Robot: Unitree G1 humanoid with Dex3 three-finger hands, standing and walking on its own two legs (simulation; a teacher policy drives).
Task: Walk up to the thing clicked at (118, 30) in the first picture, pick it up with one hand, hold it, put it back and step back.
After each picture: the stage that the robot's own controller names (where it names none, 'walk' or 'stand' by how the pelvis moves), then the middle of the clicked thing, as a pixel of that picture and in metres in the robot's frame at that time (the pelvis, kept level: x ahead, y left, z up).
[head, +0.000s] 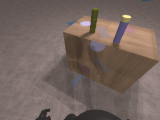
stand; (120, 30) +0.82 -0.26 +0.13
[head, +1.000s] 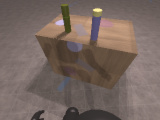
walk; (95, 26) +0.75 +0.02 +0.16
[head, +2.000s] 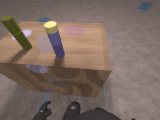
stand; (56, 42) +0.48 +0.26 +0.16
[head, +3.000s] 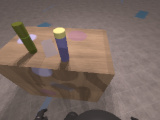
stand; (62, 46) +0.48 +0.22 +0.14
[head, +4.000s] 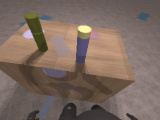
walk; (82, 47) +0.45 +0.10 +0.16
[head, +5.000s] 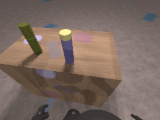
stand; (67, 49) +0.46 +0.18 +0.15
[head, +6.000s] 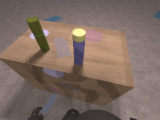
stand; (78, 49) +0.44 +0.10 +0.14
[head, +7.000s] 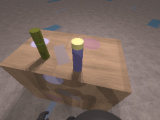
stand; (77, 57) +0.42 +0.11 +0.12
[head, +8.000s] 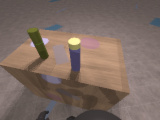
stand; (75, 56) +0.42 +0.12 +0.12
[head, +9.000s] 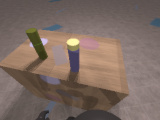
stand; (74, 57) +0.41 +0.13 +0.12
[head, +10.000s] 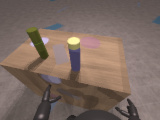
rise first; (75, 56) +0.41 +0.13 +0.13
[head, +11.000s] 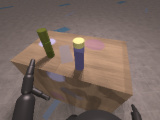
go down; (79, 56) +0.43 +0.13 +0.13
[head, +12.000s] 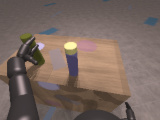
go down; (72, 61) +0.39 +0.12 +0.13
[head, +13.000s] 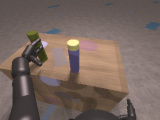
approach; (74, 58) +0.42 +0.12 +0.13
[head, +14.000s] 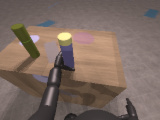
close; (67, 53) +0.42 +0.14 +0.15
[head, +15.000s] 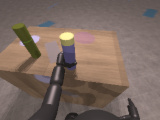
lift; (69, 54) +0.41 +0.13 +0.15
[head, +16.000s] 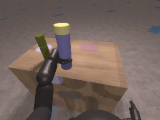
lift; (64, 49) +0.34 +0.16 +0.27
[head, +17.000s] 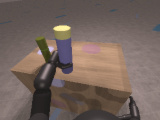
hold; (65, 53) +0.31 +0.14 +0.28
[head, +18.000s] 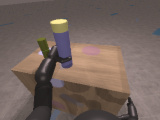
hold; (63, 47) +0.32 +0.16 +0.31
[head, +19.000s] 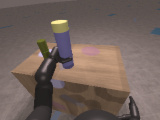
hold; (64, 47) +0.32 +0.15 +0.31
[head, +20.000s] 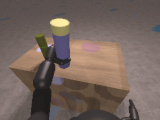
crouch; (62, 48) +0.31 +0.16 +0.30
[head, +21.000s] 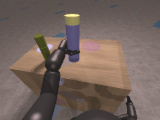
crouch; (73, 41) +0.40 +0.11 +0.29
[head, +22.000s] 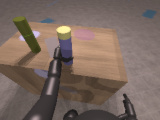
lower; (66, 48) +0.44 +0.15 +0.17
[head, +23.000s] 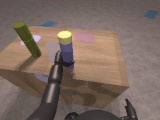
lower; (67, 53) +0.41 +0.15 +0.16
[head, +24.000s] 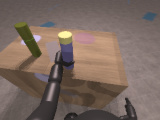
lower; (67, 53) +0.42 +0.15 +0.16
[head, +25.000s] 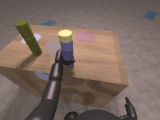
lower; (67, 51) +0.42 +0.15 +0.16
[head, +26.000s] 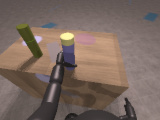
open; (69, 54) +0.41 +0.14 +0.16
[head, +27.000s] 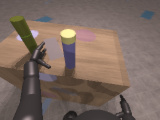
sink last; (69, 52) +0.41 +0.12 +0.16
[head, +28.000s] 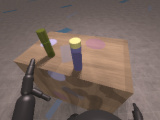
sink last; (76, 56) +0.42 +0.14 +0.14
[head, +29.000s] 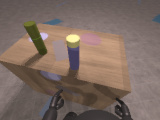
stand; (73, 55) +0.40 +0.13 +0.13
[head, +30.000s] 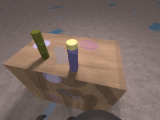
stand; (73, 57) +0.42 +0.14 +0.13
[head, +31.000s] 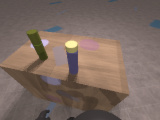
stand; (72, 59) +0.39 +0.14 +0.12
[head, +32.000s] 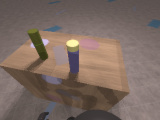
stand; (73, 58) +0.40 +0.13 +0.12
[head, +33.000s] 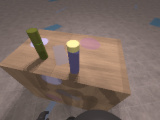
stand; (74, 59) +0.39 +0.13 +0.12
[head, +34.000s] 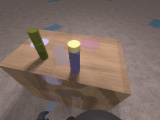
stand; (74, 59) +0.39 +0.12 +0.12
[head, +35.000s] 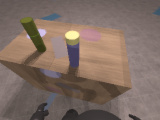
walk; (73, 52) +0.41 +0.13 +0.13
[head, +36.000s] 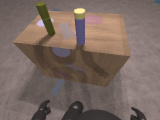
walk; (80, 29) +0.62 +0.13 +0.14
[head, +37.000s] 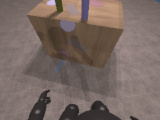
walk; (85, 4) +0.94 +0.12 +0.16
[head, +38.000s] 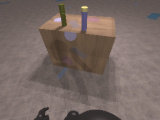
stand; (84, 19) +1.03 +0.14 +0.14
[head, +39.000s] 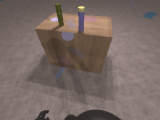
stand; (81, 19) +1.03 +0.15 +0.12
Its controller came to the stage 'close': yes
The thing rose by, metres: 0.21
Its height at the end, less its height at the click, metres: +0.00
